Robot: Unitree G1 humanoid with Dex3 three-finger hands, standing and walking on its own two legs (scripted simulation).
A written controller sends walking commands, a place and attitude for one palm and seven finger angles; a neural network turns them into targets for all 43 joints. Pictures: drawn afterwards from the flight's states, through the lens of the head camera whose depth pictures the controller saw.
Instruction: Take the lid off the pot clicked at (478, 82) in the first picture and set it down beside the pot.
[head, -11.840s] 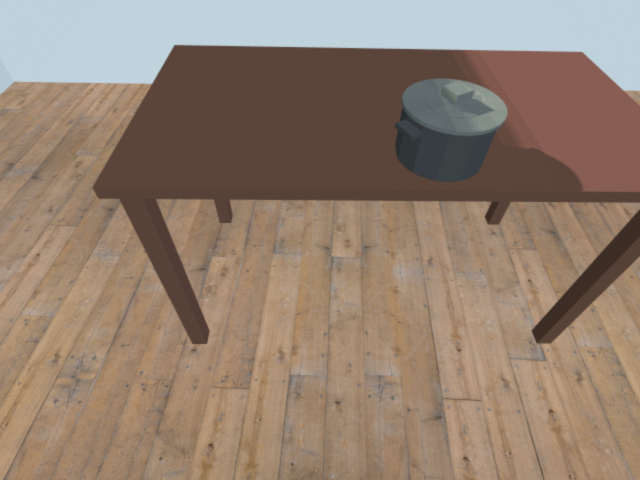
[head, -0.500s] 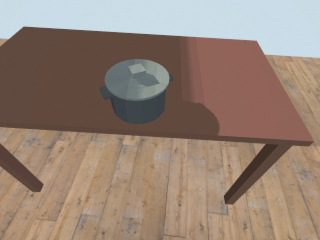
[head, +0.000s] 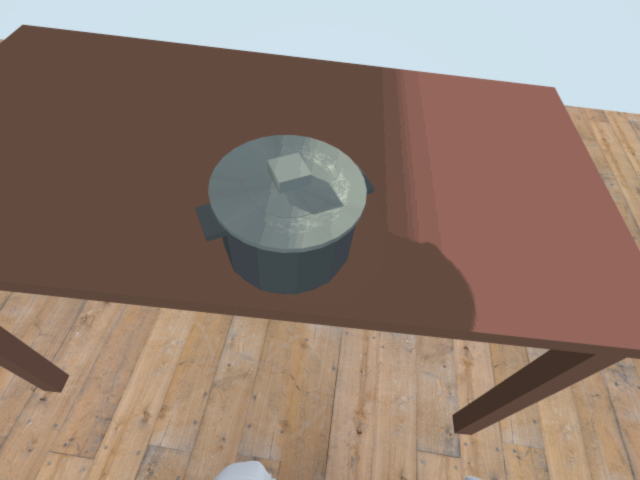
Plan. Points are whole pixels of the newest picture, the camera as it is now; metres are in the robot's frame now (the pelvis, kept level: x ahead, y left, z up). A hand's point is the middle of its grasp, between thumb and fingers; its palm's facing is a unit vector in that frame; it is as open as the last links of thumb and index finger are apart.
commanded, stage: come to a stop and stand still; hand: left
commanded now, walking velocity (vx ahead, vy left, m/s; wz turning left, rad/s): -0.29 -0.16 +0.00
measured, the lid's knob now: (289, 172) +0.45 +0.09 +0.13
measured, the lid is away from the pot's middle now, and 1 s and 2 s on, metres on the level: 0.00 0.00 0.00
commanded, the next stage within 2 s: look again from close up in 0.98 s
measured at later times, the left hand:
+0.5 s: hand out of the picture +0.09 +0.16 -0.15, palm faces -0.02 -0.97 -0.26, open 7.3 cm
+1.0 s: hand out of the picture +0.01 +0.17 -0.15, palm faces +0.03 -0.97 -0.26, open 7.3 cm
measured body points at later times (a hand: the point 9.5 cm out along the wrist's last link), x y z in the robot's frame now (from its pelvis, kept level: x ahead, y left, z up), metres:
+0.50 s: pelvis +0.01 -0.03 +0.01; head +0.03 -0.04 +0.46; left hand +0.09 +0.21 -0.13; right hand +0.05 -0.28 -0.15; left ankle +0.01 +0.09 -0.72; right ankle +0.02 -0.14 -0.72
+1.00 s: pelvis +0.00 -0.02 +0.01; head +0.01 -0.04 +0.46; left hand +0.01 +0.22 -0.13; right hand +0.03 -0.25 -0.15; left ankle +0.01 +0.09 -0.72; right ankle +0.02 -0.14 -0.72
